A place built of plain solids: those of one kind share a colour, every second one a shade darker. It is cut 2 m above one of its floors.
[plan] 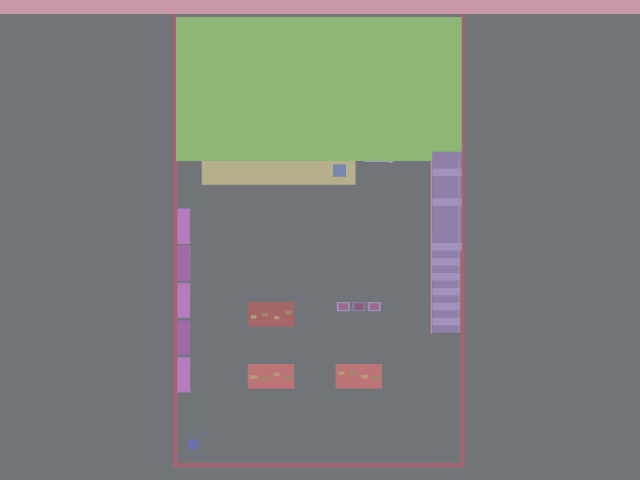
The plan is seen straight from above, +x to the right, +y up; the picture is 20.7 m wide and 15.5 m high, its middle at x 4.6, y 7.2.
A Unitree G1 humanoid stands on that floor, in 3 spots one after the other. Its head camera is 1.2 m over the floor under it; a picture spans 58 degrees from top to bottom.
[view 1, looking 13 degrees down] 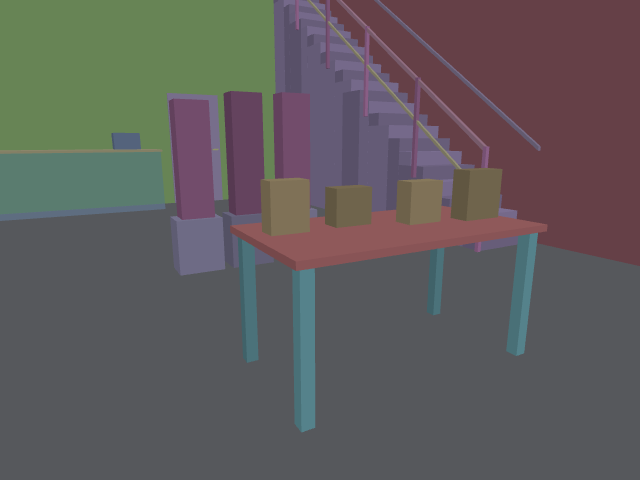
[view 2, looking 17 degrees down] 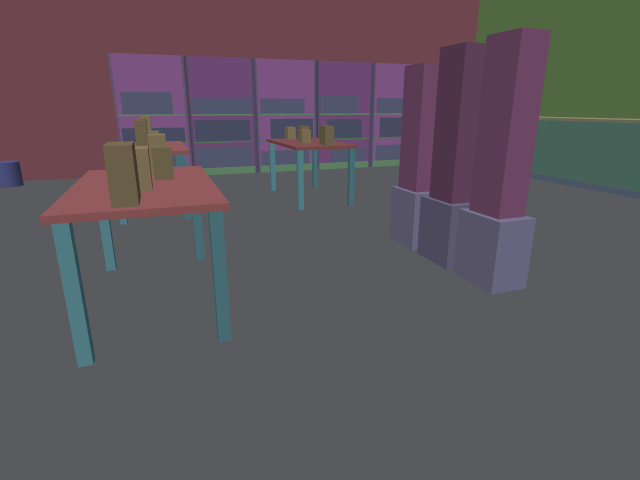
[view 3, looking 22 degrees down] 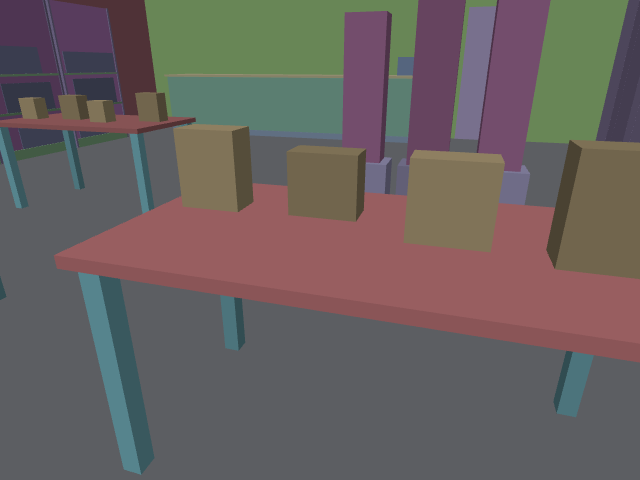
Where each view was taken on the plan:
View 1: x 4.43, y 1.00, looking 61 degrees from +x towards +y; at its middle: top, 1.96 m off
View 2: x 8.68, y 2.91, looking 160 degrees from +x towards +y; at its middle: ground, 4.10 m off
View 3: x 6.03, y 1.65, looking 107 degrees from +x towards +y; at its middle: top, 1.18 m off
